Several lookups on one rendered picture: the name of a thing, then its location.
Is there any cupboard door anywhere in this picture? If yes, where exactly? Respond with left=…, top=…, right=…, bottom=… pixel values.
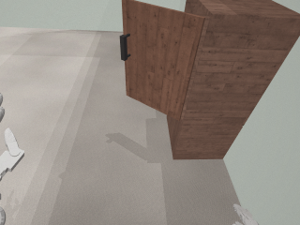
left=122, top=0, right=205, bottom=121

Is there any right robot hand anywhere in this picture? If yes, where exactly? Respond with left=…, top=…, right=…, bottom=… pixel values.
left=233, top=203, right=259, bottom=225

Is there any left robot hand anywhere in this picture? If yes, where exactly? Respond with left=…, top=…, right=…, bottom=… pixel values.
left=0, top=93, right=24, bottom=181

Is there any handle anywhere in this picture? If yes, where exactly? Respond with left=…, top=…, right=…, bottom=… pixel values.
left=120, top=33, right=131, bottom=61

